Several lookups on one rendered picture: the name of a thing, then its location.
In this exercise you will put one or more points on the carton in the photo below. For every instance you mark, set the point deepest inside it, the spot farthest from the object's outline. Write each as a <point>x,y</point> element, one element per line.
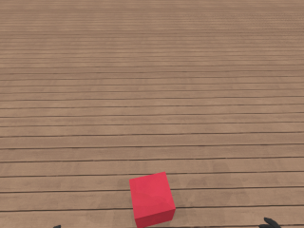
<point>152,200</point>

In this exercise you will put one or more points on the robot right hand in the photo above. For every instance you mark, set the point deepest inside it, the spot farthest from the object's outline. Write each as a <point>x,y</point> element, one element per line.
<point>271,224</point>

